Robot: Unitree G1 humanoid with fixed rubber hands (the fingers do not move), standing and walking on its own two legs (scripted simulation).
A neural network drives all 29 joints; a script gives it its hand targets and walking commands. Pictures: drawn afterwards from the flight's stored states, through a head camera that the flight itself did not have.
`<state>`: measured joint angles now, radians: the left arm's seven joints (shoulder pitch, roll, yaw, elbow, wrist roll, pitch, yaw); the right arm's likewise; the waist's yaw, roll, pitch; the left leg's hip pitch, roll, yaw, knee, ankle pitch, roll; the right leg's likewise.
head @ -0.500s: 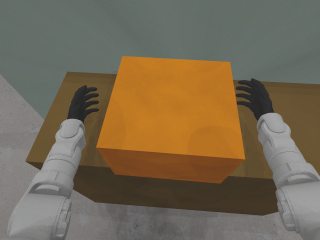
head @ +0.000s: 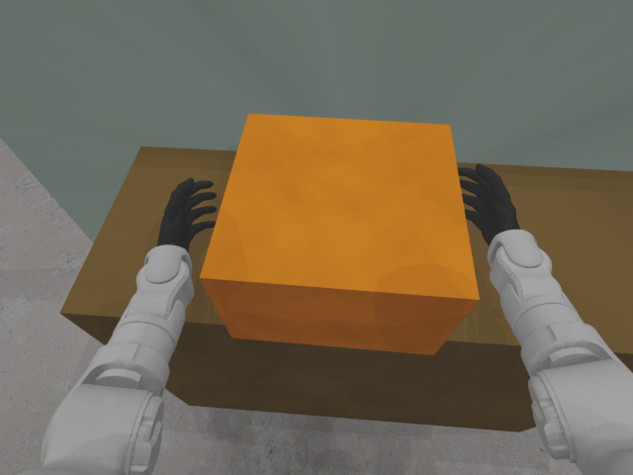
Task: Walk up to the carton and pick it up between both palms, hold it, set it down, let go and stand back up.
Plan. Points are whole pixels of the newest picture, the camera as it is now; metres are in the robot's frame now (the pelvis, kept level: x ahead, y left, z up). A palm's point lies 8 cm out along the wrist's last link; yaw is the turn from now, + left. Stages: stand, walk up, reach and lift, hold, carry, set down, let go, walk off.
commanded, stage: reach and lift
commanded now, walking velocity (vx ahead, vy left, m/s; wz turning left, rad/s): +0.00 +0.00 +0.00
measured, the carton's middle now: (339, 232) +0.43 +0.00 +0.02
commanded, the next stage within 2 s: none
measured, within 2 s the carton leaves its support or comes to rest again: leaves its support in 1.42 s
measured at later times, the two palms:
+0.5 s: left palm (192, 242) +0.39 +0.20 +0.04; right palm (492, 226) +0.42 -0.21 +0.05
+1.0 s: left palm (195, 238) +0.39 +0.19 +0.04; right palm (489, 229) +0.42 -0.20 +0.05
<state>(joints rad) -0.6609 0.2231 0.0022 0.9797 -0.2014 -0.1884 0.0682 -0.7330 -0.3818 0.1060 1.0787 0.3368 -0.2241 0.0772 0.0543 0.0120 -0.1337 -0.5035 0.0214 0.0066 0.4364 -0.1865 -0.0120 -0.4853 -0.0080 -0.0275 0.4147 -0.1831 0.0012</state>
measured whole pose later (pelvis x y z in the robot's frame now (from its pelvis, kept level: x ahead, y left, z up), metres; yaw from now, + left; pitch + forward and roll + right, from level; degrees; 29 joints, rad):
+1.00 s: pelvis +0.00 +0.00 +0.00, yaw +0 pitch +17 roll -1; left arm -0.66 0.16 0.05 0.99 -0.10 -0.28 0.04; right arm -0.73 -0.32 0.03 1.10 0.31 -0.26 0.02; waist 0.06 0.01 -0.16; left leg -0.55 0.03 0.01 0.45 -0.19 -0.01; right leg -0.53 0.00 -0.03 0.41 -0.18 0.00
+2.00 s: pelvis -0.01 +0.00 +0.00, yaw +0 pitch +16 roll -1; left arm -0.60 0.12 0.02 1.02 -0.14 -0.35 0.09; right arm -0.67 -0.26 -0.09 1.06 0.16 -0.29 -0.05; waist 0.06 0.01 -0.23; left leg -0.56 0.03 0.01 0.45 -0.17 -0.01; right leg -0.53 0.00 -0.03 0.41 -0.16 0.00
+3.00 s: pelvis -0.04 +0.00 +0.00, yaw +0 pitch +5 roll -1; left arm -0.54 0.14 0.09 0.57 -0.09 0.36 0.05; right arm -0.69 -0.26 -0.07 0.78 0.16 0.31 -0.10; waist 0.05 0.01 -0.26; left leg -0.38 0.03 0.00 0.45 -0.16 -0.01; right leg -0.36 0.00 -0.03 0.40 -0.14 0.00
